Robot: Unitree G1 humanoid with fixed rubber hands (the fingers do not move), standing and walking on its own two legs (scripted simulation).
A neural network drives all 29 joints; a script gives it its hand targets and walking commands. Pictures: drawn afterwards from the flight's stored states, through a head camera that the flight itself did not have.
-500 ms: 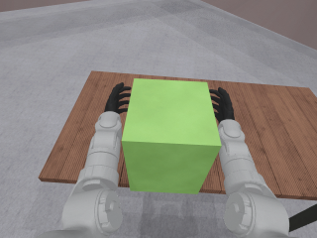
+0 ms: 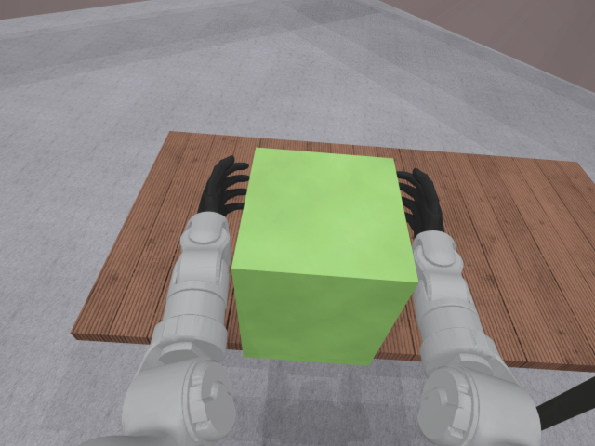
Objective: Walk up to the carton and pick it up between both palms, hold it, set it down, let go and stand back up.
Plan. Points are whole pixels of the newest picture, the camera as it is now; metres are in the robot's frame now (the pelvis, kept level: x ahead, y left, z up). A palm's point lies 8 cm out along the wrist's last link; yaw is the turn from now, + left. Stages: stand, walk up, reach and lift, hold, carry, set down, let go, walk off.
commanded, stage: set down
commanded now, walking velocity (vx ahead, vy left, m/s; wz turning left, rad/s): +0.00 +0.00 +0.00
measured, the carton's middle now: (315, 262) +0.38 +0.00 +0.03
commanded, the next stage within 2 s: none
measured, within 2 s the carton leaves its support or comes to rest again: neither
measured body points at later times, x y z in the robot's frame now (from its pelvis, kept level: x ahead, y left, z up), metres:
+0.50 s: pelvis +0.00 +0.00 +0.00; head +0.01 +0.02 +0.45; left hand +0.41 +0.15 +0.11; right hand +0.41 -0.15 +0.11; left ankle -0.01 +0.13 -0.75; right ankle +0.00 -0.13 -0.75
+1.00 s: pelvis +0.01 +0.00 +0.00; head +0.02 +0.02 +0.45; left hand +0.42 +0.15 +0.10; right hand +0.42 -0.15 +0.11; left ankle -0.01 +0.13 -0.75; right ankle +0.00 -0.13 -0.75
